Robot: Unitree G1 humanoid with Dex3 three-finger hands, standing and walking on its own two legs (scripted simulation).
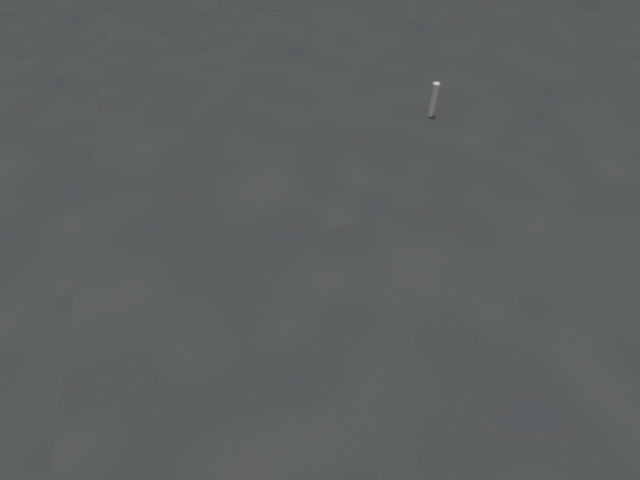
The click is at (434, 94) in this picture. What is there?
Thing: slim round
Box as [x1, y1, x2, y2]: [427, 82, 439, 116]
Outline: 438,82 433,82 427,110 428,116 431,116 433,114 439,86
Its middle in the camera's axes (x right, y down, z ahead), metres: +0.66 -0.78 +2.25
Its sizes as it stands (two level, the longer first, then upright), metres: 0.040 0.040 0.198
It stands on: the floor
